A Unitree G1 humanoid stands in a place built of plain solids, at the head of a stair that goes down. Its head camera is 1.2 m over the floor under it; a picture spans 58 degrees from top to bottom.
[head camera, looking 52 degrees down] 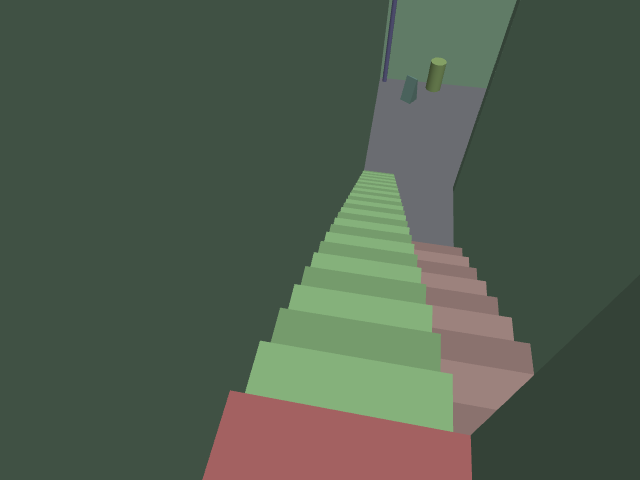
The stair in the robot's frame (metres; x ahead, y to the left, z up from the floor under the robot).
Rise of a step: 0.19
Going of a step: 0.24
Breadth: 0.65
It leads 10 degrees to the right of straight ahead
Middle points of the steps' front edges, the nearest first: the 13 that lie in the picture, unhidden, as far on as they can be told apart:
0.35 -0.07 0.00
0.58 -0.11 -0.18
0.82 -0.16 -0.37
1.05 -0.20 -0.55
1.28 -0.24 -0.74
1.51 -0.28 -0.93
1.74 -0.32 -1.11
1.97 -0.37 -1.30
2.20 -0.41 -1.48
2.43 -0.45 -1.67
2.67 -0.49 -1.85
2.90 -0.54 -2.04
3.13 -0.58 -2.22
